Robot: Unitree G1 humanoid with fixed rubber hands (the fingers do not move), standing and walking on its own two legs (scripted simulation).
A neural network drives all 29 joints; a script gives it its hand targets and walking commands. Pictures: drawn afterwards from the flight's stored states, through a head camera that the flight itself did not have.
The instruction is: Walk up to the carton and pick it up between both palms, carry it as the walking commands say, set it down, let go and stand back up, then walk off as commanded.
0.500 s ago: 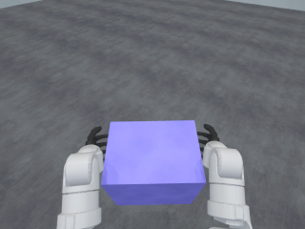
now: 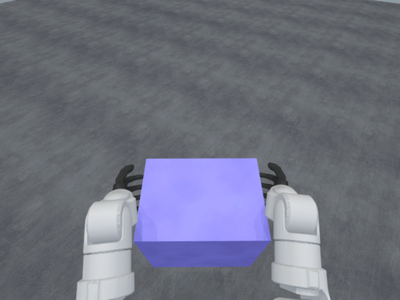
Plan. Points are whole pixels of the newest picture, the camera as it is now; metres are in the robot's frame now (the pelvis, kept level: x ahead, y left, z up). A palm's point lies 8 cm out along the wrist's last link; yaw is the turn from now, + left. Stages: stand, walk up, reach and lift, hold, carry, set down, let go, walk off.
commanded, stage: carry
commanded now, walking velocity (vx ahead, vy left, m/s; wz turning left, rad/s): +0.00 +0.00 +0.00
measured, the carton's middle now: (201, 216) +0.29 -0.01 +0.00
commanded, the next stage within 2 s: none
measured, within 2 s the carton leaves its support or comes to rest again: neither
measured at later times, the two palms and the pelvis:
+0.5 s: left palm (122, 201) +0.28 +0.14 +0.09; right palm (278, 196) +0.28 -0.16 +0.08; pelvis +0.00 +0.00 +0.00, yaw +0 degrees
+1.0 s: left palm (121, 200) +0.28 +0.14 +0.09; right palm (277, 195) +0.28 -0.16 +0.08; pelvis +0.00 +0.00 +0.00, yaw +0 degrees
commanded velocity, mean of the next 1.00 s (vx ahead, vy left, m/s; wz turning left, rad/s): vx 0.00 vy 0.00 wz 0.00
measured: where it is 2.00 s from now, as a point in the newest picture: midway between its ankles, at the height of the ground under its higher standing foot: outside the picture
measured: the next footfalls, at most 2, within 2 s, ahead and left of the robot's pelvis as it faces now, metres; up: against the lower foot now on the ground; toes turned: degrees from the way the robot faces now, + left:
none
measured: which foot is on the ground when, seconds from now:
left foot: down 0.00-1.00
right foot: down 0.00-1.00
